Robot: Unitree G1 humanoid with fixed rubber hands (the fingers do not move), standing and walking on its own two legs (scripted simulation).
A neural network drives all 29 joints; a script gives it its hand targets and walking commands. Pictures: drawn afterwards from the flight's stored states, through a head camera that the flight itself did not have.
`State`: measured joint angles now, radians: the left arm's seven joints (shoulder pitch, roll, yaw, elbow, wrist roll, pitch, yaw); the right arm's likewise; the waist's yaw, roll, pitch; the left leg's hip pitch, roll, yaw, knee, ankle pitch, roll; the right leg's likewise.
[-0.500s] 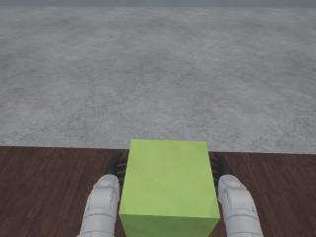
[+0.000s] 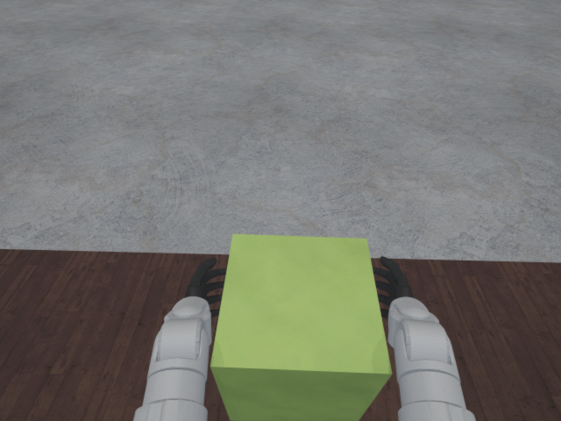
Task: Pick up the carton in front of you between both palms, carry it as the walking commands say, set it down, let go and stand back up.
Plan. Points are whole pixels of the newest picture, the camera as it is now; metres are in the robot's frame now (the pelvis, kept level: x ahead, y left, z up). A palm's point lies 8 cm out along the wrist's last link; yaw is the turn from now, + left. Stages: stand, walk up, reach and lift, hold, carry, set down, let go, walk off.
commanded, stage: reach and lift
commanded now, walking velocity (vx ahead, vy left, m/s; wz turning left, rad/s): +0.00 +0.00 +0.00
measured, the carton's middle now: (295, 333) +0.29 +0.00 -0.04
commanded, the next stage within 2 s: hold in 0.42 s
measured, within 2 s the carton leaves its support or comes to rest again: neither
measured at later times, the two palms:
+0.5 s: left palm (196, 302) +0.29 +0.15 +0.04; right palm (402, 301) +0.30 -0.15 +0.05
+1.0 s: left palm (193, 301) +0.29 +0.15 +0.05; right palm (405, 301) +0.29 -0.15 +0.06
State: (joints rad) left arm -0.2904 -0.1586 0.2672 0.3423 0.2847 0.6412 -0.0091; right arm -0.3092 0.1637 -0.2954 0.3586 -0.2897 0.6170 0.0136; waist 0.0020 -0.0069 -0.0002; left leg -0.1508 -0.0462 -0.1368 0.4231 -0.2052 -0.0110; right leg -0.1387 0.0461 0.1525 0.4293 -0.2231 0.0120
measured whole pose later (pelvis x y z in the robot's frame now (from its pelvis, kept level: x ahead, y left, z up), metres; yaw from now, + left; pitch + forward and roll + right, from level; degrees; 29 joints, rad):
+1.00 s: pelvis +0.00 +0.00 +0.00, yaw +0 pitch -7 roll +0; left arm -0.29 -0.16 0.24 0.25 0.28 0.76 -0.01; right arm -0.30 0.16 -0.27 0.26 -0.28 0.74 0.02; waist 0.00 -0.01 0.02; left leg -0.06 -0.04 -0.13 0.38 -0.19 -0.01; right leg -0.05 0.04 0.14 0.38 -0.20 0.01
